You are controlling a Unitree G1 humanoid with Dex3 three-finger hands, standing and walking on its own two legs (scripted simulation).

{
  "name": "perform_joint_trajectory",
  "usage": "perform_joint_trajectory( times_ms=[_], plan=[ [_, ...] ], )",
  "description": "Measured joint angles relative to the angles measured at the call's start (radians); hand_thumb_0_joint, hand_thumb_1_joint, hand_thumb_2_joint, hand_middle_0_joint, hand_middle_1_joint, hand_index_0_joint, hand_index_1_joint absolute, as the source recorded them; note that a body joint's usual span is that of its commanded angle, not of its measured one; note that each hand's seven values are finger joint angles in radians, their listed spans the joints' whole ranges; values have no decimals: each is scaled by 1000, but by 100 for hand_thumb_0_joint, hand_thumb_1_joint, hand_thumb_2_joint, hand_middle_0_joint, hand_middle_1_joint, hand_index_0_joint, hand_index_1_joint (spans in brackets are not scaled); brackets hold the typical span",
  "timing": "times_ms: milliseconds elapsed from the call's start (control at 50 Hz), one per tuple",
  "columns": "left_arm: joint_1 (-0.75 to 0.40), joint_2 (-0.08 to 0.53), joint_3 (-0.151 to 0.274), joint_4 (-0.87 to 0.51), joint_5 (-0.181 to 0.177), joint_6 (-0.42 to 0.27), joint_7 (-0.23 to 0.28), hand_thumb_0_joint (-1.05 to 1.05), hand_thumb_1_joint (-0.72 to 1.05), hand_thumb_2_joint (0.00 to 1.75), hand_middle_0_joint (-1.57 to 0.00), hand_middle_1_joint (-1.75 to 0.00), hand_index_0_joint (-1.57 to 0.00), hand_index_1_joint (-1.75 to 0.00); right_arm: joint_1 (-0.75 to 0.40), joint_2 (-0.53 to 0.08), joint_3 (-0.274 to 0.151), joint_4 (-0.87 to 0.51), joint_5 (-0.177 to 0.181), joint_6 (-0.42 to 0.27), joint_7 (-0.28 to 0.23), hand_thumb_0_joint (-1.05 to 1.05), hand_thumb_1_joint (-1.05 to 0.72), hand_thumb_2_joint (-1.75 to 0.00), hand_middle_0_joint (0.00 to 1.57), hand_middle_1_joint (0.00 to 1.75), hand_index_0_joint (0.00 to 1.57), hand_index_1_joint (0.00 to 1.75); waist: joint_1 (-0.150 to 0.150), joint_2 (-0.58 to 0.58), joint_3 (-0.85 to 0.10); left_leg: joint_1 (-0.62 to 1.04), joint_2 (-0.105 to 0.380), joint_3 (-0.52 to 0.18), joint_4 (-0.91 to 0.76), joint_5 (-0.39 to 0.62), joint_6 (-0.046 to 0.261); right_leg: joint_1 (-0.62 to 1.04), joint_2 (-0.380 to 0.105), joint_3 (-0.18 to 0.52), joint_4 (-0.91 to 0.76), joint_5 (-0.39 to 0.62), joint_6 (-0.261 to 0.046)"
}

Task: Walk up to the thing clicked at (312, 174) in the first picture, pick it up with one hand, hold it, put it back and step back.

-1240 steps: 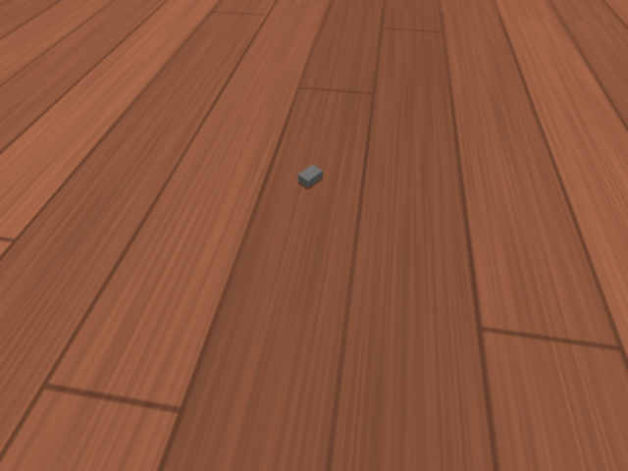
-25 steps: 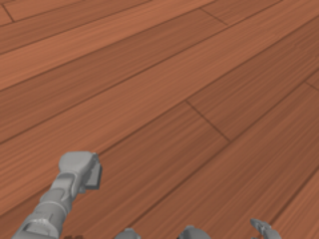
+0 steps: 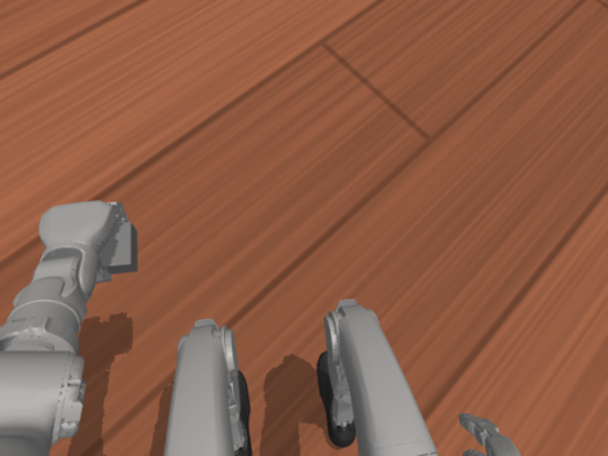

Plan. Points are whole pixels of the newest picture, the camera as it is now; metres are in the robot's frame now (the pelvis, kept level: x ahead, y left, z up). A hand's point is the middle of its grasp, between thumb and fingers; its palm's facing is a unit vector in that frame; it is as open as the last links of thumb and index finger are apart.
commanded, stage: crouch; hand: left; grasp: from above
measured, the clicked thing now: (98, 250) +0.42 +0.27 -0.17
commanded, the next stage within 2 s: lower in 0.94 s
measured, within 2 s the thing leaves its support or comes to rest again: neither
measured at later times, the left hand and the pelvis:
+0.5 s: hand (115, 254) +0.45 +0.28 -0.28, palm faces -0.48 -0.03 -0.88, open 9.4 cm; pelvis +0.01 +0.00 -0.10, yaw -2 degrees
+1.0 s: hand (124, 260) +0.45 +0.29 -0.34, palm faces -0.47 -0.03 -0.88, open 9.4 cm; pelvis +0.00 +0.00 -0.17, yaw -4 degrees
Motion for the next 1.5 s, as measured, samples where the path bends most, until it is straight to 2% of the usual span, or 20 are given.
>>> perform_joint_trajectory(
  times_ms=[140, 260, 500, 720, 920, 1120, 1220, 1280, 1320, 1500],
  plan=[
    [-37, 54, 34, 5, 50, -66, 10, 0, 11, 35, -72, -45, -78, -39, -22, -4, 22, 9, -22, -22, 27, 1, -89, -90, 20, 31, 21, 30, -14, -15, 3, -168, -7, -20, 147, -33, -2, -154, -8, -18, 139, -38, -3],
    [-71, 82, 70, 28, 85, -77, 43, 0, 11, 35, -73, -42, -80, -36, -42, -20, 19, 4, -42, -32, 56, 1, -89, -90, 20, 31, 21, 30, -23, -24, 14, -253, -10, -32, 240, -64, -3, -232, -12, -28, 226, -70, -4],
    [-117, 138, 111, 62, 85, -97, 35, 0, 9, 35, -75, -42, -82, -35, -61, -41, 15, -17, -62, -35, 113, 0, -90, -90, 20, 30, 21, 30, -28, -33, 69, -337, -4, -45, 357, -96, -3, -314, -6, -38, 335, -96, -6],
    [-137, 193, 150, 91, 123, -156, 45, 0, 10, 36, -74, -43, -81, -37, -62, -44, 22, 1, -81, -24, 138, 0, -90, -90, 20, 30, 21, 30, -37, -50, 109, -424, 0, -54, 461, -97, -1, -398, -3, -45, 432, -92, -6],
    [-177, 230, 166, 167, 148, -161, 83, 0, 10, 36, -74, -43, -81, -36, -69, -44, 40, 16, -97, -27, 139, 0, -90, -90, 20, 30, 21, 30, -56, -56, 129, -487, 2, -58, 534, -90, 2, -459, -2, -47, 500, -83, -5],
    [-202, 260, 177, 201, 145, -155, 85, 0, 8, 38, -76, -42, -83, -35, -74, -49, 67, 14, -102, -31, 136, 0, -90, -90, 20, 30, 21, 30, -67, -56, 142, -520, 3, -69, 576, -99, -1, -490, 0, -56, 538, -88, -9],
    [-218, 284, 169, 238, 145, -163, 79, 0, 6, 38, -77, -41, -84, -34, -83, -53, 88, 13, -106, -28, 142, 0, -91, -90, 20, 30, 21, 30, -73, -64, 156, -529, 4, -79, 598, -106, -2, -497, 2, -65, 554, -91, -9],
    [-215, 303, 194, 238, 152, -183, 79, 0, 6, 39, -78, -41, -85, -34, -88, -57, 96, 5, -114, -28, 145, 0, -91, -90, 20, 30, 21, 30, -78, -72, 173, -538, 2, -88, 618, -107, -2, -500, 1, -73, 568, -92, -9],
    [-212, 317, 207, 235, 161, -196, 86, 0, 6, 39, -78, -40, -85, -34, -91, -59, 99, -3, -119, -29, 148, 0, -91, -90, 20, 30, 21, 30, -83, -79, 184, -545, 1, -92, 631, -106, -2, -505, 1, -77, 578, -91, -9],
    [-196, 337, 212, 239, 186, -214, 130, 0, 6, 38, -78, -40, -85, -34, -108, -60, 101, 7, -141, -31, 154, 0, -91, -90, 20, 30, 21, 30, -89, -103, 206, -581, 1, -103, 679, -107, 1, -533, 2, -86, 616, -88, -4]
  ],
)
